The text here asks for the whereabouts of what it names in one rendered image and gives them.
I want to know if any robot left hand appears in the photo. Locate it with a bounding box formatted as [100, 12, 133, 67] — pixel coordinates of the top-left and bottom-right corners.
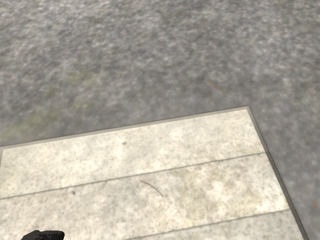
[21, 230, 65, 240]

